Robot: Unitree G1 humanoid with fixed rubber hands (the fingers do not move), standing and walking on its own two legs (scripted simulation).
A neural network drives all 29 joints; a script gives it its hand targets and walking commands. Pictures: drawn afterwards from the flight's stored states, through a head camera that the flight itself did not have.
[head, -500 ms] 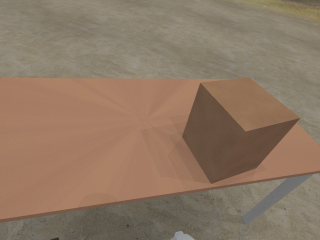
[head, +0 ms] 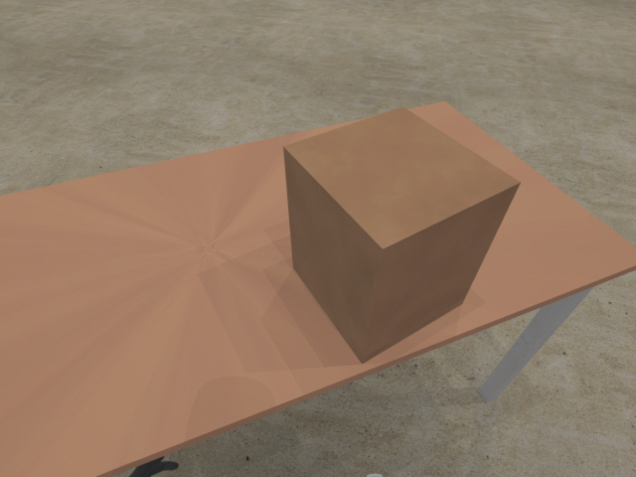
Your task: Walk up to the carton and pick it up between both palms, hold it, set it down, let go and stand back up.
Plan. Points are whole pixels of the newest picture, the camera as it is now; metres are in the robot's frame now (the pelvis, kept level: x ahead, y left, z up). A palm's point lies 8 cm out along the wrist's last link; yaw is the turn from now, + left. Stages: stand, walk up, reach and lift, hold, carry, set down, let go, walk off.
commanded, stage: walk up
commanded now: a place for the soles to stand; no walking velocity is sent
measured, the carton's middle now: (382, 234) +0.44 -0.12 +0.07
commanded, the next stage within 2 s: none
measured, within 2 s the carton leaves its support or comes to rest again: neither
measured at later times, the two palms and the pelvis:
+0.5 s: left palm out of the picture +0.06 +0.25 -0.11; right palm out of the picture +0.00 -0.28 -0.10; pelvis -0.01 -0.01 +0.02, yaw +3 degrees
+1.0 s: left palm out of the picture +0.06 +0.26 -0.10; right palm out of the picture +0.00 -0.22 -0.11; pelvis +0.00 +0.02 +0.03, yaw -1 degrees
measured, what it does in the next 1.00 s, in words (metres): steps on the spot: left foot, then right foot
